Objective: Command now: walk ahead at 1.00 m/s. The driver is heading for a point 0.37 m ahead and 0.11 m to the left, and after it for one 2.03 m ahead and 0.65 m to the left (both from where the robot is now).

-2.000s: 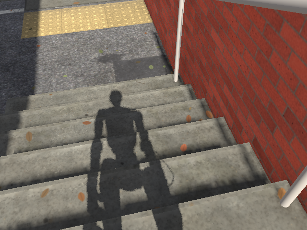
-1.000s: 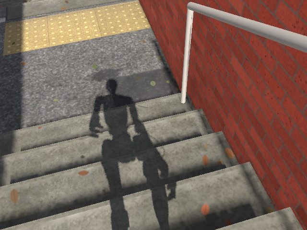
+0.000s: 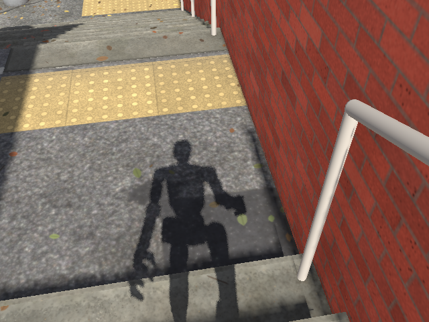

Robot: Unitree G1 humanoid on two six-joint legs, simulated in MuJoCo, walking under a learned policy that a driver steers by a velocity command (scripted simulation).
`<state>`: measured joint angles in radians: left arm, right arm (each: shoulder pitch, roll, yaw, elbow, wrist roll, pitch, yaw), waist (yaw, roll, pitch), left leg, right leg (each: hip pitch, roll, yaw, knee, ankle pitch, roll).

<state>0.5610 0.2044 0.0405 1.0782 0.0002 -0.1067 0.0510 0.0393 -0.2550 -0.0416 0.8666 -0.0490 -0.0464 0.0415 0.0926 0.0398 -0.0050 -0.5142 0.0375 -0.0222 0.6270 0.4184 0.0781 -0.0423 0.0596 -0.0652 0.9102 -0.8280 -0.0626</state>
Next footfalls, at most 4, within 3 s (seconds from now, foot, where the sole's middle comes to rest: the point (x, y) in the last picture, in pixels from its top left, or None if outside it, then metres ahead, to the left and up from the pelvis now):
0.04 left None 0.14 0.10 -0.84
0.36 right None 0.49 -0.08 -0.98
0.64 left None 0.58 0.15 -0.99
1.18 right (223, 271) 0.89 0.09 -1.13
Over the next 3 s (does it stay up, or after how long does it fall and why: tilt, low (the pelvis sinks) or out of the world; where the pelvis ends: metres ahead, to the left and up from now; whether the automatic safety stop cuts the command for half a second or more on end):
stays up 0.96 0.26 -0.49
